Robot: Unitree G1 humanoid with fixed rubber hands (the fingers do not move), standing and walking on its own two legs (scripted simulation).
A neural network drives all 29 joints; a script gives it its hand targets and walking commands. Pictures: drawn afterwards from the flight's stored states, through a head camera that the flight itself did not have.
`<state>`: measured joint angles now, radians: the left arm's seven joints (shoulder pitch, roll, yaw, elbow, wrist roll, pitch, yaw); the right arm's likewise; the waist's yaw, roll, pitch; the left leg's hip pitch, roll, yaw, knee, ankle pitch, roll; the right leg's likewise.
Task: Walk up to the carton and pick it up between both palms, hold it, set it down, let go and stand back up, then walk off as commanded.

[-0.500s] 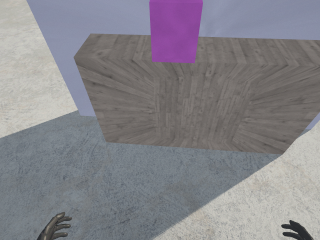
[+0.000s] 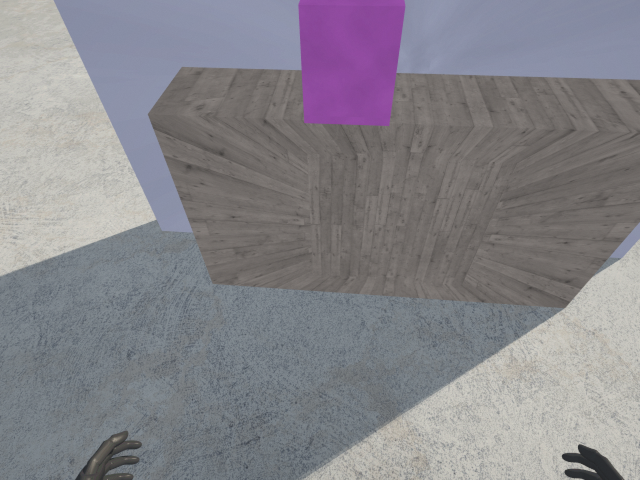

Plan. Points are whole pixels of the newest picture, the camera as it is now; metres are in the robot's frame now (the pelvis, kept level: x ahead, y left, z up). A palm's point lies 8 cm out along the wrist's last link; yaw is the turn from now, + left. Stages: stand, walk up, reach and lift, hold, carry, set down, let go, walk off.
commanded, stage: stand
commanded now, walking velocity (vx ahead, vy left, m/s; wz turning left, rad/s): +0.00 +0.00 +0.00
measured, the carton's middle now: (350, 50) +0.97 -0.01 +0.09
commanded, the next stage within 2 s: none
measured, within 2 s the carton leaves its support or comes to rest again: neither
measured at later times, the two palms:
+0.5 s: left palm out of the picture +0.12 +0.32 -0.08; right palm out of the picture +0.11 -0.31 -0.07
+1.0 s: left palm out of the picture +0.11 +0.32 -0.08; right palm out of the picture +0.11 -0.31 -0.07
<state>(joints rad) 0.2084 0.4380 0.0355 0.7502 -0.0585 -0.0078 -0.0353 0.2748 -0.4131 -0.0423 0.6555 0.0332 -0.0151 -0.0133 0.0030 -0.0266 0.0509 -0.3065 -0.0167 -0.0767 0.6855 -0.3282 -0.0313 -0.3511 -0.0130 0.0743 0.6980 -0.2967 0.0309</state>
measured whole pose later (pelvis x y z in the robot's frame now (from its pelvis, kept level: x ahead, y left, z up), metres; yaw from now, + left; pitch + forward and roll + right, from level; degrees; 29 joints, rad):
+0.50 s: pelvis +0.00 +0.00 +0.00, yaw +0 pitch -3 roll +1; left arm 0.20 0.44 0.04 0.77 -0.06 -0.01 -0.04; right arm 0.27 -0.41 -0.04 0.67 0.03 -0.02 -0.01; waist 0.00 -0.02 0.05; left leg -0.31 -0.02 -0.08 0.67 -0.32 -0.03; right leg -0.35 -0.01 0.07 0.68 -0.29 0.03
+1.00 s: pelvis +0.00 +0.00 +0.00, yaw +0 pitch -3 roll +1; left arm 0.20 0.43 0.04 0.78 -0.06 -0.01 -0.04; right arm 0.27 -0.41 -0.04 0.68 0.03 -0.02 -0.01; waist 0.00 -0.02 0.05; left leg -0.31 -0.02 -0.08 0.67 -0.32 -0.03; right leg -0.35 -0.01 0.07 0.68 -0.29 0.03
